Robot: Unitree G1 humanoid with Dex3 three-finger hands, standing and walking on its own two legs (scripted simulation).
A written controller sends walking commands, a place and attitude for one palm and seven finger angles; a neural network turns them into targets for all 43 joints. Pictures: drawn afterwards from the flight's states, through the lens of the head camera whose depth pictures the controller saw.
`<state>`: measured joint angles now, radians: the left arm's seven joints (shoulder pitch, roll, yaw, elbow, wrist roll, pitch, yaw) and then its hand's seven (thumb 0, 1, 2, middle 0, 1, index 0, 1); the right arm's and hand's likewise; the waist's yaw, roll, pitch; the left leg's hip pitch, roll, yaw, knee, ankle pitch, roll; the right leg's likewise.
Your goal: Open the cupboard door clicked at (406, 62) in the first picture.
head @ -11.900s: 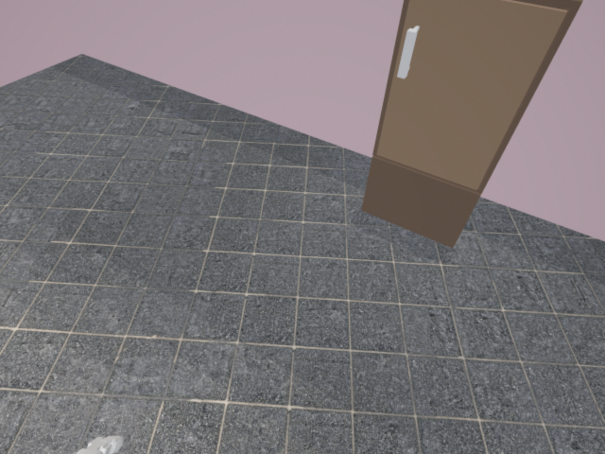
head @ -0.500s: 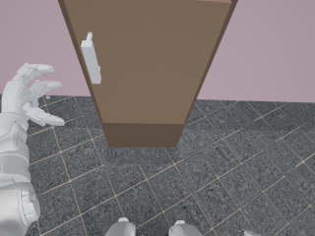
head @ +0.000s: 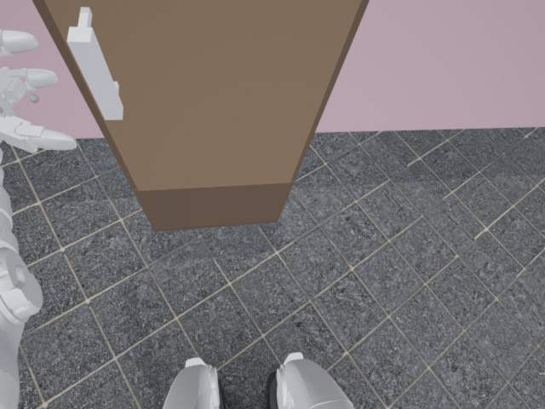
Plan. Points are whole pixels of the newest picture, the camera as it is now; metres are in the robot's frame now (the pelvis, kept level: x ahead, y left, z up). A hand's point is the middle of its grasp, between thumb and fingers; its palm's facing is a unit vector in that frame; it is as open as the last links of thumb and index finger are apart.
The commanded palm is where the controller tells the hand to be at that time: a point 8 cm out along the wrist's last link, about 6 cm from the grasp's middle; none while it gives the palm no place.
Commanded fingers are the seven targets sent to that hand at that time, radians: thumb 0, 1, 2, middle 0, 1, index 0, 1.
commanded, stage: move the hooked fingers beside the handle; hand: left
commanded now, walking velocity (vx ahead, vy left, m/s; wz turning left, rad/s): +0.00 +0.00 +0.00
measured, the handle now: (100, 67) +0.58 +0.19 +0.07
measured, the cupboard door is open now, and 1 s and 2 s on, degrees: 0 0 0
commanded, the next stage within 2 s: slide the fingers in behind the handle in 0.94 s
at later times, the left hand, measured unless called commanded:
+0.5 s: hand (37, 93) +0.53 +0.26 +0.07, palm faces +0.05 -1.00 -0.01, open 14.0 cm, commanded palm +0.52 +0.30 +0.08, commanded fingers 0.00 -0.50 0.30 -0.30 -1.20 -0.30 -1.20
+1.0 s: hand (42, 95) +0.52 +0.25 +0.08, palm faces +0.05 -1.00 -0.01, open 14.0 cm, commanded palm +0.51 +0.29 +0.08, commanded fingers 0.00 -0.50 0.30 -0.30 -1.20 -0.30 -1.20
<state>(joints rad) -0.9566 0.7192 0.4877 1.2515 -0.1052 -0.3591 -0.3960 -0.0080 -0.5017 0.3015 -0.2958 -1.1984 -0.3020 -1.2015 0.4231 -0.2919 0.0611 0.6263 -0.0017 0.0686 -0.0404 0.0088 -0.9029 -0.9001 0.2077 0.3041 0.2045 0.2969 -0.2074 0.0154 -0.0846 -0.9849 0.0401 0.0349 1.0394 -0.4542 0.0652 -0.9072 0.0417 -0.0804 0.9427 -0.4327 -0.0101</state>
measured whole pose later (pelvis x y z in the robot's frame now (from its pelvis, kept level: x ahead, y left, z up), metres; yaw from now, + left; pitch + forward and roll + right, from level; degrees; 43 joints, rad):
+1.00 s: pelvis +0.00 +0.00 +0.00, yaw +0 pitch +23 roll -5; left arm -0.98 0.71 0.46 1.26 -0.08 -0.36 -0.36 -0.01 -0.50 0.30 -0.30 -1.20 -0.30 -1.20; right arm 0.41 -0.28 0.07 0.60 -0.01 0.11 -0.02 0.01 -0.90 -0.90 0.21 0.30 0.20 0.30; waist -0.21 0.02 -0.09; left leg -1.00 0.05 0.02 1.05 -0.46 0.06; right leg -0.91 0.05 -0.09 0.94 -0.43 -0.01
